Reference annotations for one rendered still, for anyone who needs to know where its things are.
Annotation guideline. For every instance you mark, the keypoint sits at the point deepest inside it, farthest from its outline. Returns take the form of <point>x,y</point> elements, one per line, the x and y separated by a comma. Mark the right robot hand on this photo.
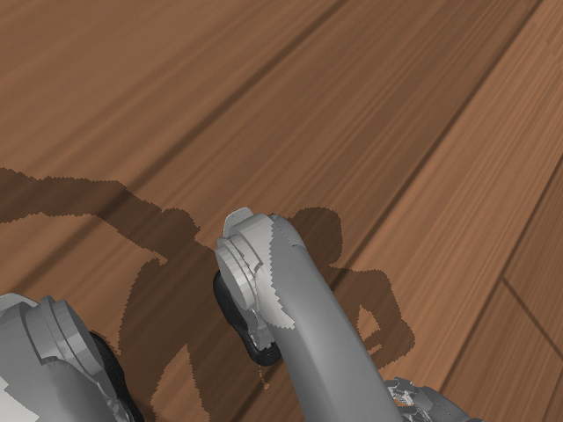
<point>428,404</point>

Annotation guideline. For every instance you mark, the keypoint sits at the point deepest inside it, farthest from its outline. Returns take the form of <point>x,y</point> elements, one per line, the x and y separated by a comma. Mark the left robot foot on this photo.
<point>116,376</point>

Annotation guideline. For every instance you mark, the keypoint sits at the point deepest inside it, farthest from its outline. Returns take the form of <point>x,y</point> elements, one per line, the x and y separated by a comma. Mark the right robot foot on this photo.
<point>266,357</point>

